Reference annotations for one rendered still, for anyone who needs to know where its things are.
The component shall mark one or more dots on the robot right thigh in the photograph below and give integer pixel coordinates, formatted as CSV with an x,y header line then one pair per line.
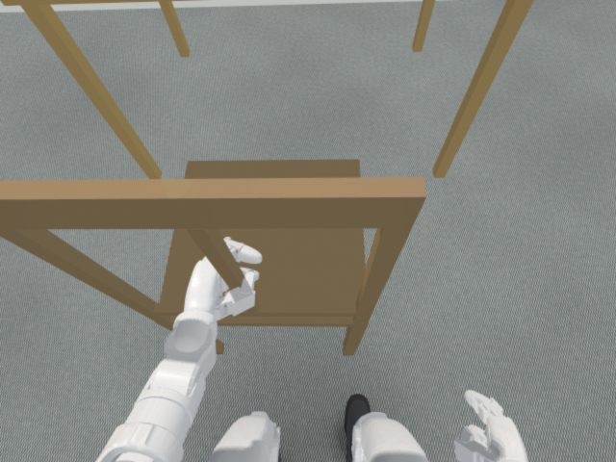
x,y
379,439

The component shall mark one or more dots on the table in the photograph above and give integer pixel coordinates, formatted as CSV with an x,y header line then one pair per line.
x,y
50,26

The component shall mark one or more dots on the chair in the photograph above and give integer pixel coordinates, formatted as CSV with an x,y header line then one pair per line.
x,y
306,218

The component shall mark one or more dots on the right robot hand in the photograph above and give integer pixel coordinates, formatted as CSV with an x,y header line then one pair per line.
x,y
501,440

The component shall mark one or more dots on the robot right foot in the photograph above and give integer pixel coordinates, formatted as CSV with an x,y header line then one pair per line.
x,y
356,407

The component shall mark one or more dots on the left robot hand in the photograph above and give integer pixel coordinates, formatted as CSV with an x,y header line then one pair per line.
x,y
206,285

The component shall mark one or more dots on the left robot forearm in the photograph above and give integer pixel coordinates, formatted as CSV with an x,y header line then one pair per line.
x,y
157,426

